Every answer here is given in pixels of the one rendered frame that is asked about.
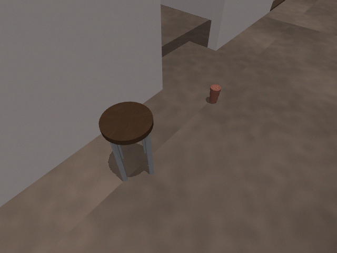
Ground stool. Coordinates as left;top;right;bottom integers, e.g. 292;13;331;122
99;102;154;182

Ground cup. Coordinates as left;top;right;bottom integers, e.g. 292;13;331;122
210;84;221;103

